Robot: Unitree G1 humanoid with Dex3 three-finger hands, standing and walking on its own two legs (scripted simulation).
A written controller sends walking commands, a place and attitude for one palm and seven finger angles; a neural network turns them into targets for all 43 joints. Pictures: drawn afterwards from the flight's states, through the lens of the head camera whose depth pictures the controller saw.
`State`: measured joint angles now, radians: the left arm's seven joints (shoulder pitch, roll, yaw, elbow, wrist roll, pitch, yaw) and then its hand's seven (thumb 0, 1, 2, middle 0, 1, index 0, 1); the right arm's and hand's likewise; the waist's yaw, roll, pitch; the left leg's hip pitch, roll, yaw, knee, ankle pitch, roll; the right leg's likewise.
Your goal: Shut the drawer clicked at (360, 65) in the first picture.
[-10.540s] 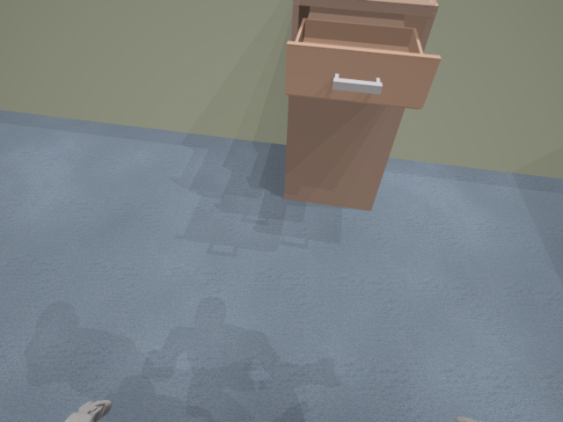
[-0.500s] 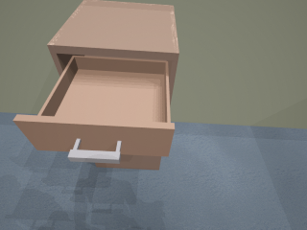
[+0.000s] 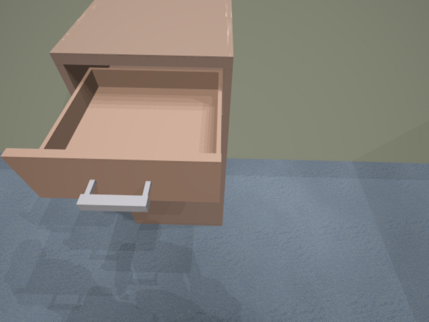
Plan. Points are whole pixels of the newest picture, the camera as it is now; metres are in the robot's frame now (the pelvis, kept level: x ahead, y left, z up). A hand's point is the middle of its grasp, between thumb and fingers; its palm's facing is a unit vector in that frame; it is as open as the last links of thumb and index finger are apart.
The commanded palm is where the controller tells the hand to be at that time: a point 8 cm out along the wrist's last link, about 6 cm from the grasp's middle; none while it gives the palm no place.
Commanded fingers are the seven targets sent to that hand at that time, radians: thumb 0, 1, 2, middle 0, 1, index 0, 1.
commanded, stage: come to a stop and stand still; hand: left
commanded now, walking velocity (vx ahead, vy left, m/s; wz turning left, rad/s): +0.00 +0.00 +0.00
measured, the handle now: (117, 194) +0.32 +0.21 +0.05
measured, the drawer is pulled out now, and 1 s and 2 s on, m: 0.30 0.30 0.30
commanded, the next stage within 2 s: look again from close up in 0.62 s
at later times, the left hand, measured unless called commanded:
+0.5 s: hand out of the picture -0.06 +0.15 -0.17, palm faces +0.04 -0.99 -0.17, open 7.4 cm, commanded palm none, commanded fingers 0.00 0.90 0.90 -0.20 -0.30 -0.20 -0.30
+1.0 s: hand out of the picture +0.00 +0.20 -0.16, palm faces +0.03 -0.97 -0.24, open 7.4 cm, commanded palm none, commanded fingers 0.00 0.90 0.90 -0.20 -0.30 -0.20 -0.30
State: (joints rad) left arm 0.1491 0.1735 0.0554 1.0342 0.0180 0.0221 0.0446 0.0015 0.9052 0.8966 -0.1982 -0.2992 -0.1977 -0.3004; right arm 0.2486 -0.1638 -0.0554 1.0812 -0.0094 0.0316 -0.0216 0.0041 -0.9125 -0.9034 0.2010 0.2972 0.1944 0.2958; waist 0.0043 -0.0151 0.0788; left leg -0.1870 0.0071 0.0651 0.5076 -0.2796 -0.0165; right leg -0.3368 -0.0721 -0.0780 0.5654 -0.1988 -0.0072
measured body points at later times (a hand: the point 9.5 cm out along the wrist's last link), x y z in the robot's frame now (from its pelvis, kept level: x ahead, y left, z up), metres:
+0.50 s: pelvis -0.04 -0.01 +0.01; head -0.03 -0.01 +0.46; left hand -0.06 +0.20 -0.15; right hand -0.07 -0.22 -0.15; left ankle -0.01 +0.12 -0.73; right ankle +0.02 -0.11 -0.73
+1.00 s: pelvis -0.02 +0.02 +0.00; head -0.04 +0.00 +0.45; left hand +0.00 +0.25 -0.14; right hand -0.03 -0.18 -0.17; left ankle -0.01 +0.12 -0.73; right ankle +0.02 -0.11 -0.73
